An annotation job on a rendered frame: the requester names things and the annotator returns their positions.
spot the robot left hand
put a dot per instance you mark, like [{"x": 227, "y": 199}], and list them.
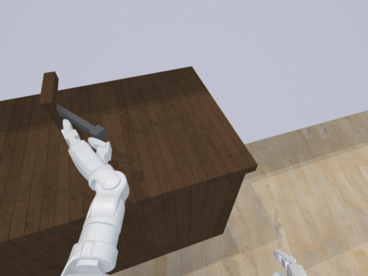
[{"x": 83, "y": 156}]

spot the left robot forearm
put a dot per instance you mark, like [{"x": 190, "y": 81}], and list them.
[{"x": 96, "y": 250}]

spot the counter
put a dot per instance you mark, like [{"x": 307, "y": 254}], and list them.
[{"x": 183, "y": 161}]

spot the robot right hand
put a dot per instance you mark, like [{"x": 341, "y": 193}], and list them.
[{"x": 289, "y": 264}]

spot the tap lever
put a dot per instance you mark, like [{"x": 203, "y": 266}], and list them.
[{"x": 97, "y": 132}]

